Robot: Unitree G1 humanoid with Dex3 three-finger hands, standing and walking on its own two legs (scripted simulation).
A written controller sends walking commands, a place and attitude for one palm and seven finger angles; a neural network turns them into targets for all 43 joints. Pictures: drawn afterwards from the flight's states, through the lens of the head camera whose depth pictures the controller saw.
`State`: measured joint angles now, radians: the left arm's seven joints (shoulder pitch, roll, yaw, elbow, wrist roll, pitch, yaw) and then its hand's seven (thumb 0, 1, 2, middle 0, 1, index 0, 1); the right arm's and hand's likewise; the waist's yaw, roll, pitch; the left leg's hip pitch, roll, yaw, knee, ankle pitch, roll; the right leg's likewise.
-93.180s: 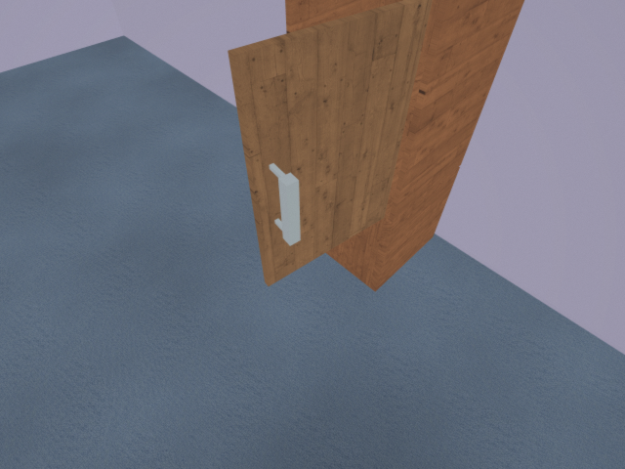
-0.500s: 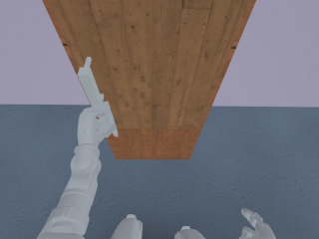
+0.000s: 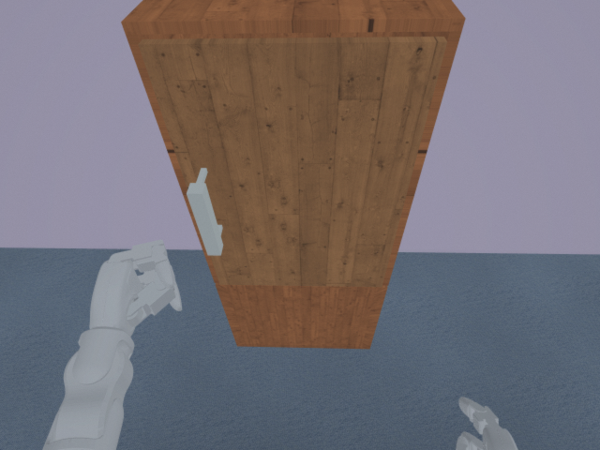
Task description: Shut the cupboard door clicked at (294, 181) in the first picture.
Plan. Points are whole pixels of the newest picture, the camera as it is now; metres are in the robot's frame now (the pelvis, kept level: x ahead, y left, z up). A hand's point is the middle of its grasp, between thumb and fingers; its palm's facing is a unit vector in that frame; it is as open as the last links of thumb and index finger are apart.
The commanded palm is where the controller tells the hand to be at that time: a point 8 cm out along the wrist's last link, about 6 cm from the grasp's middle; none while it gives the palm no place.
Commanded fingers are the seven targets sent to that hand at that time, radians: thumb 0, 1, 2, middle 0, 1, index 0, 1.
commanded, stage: draw the hand back to the body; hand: left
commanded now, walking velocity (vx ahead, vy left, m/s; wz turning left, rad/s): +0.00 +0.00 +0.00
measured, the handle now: (209, 212) +0.53 +0.20 -0.01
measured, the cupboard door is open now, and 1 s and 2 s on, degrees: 0 0 0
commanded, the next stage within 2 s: step back with the hand held close in 1.02 s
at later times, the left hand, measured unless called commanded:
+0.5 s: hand (38, 302) +0.23 +0.27 +0.17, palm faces +0.38 -0.85 -0.35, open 5.0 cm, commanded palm +0.18 +0.31 +0.19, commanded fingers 0.00 0.90 0.90 -0.37 -0.48 -0.37 -0.48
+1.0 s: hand (13, 302) +0.22 +0.27 +0.19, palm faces +0.44 -0.81 -0.39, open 7.4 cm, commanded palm +0.17 +0.31 +0.21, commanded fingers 0.00 0.90 0.90 -0.20 -0.30 -0.20 -0.30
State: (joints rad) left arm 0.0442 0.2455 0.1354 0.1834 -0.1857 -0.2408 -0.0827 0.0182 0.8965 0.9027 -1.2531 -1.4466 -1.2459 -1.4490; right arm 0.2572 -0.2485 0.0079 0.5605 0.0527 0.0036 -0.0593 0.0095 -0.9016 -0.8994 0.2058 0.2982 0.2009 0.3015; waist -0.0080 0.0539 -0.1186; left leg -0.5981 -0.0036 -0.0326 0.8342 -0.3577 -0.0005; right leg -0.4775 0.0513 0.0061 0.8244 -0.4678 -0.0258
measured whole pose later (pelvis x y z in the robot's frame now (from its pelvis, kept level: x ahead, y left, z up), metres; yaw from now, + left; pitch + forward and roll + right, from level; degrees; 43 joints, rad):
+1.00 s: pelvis +0.03 +0.01 +0.04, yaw +0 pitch -2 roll +0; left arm 0.46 0.35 0.33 -0.38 -0.08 -0.04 0.10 0.02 0.89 0.90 -0.22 -0.31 -0.21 -0.31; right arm 0.21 -0.23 0.02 0.62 0.02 -0.08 -0.08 0.01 -0.90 -0.90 0.21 0.30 0.20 0.30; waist 0.06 0.05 -0.04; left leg -0.19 -0.03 -0.02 0.46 -0.23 0.02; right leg -0.07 0.02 0.03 0.43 -0.32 -0.01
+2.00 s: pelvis -0.10 +0.03 +0.03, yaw +4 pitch +0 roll -3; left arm 0.57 0.42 0.44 -0.53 -0.06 -0.24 0.15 0.02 0.89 0.90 -0.21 -0.30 -0.21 -0.31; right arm 0.22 -0.22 -0.01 0.61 0.01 -0.05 -0.07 0.01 -0.90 -0.90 0.21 0.30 0.20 0.30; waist 0.01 0.03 0.00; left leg -0.51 0.00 -0.01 0.63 -0.27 0.02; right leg -0.30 0.05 0.03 0.55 -0.26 0.01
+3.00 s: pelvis -0.30 +0.14 +0.02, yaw -6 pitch -1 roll +0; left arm 0.71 0.54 0.53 -0.73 -0.10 -0.19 0.12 0.02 0.89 0.90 -0.21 -0.30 -0.20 -0.31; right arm 0.29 -0.14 0.00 0.58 0.01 -0.10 -0.01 0.01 -0.90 -0.90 0.21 0.30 0.20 0.30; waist -0.01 -0.09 0.02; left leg -0.61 -0.06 0.08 0.96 -0.40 -0.04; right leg -0.27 0.03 -0.06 0.60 -0.40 -0.15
